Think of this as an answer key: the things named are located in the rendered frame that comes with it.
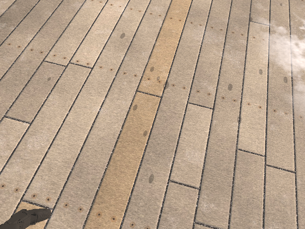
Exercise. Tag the robot left hand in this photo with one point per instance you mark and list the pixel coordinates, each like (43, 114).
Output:
(24, 218)

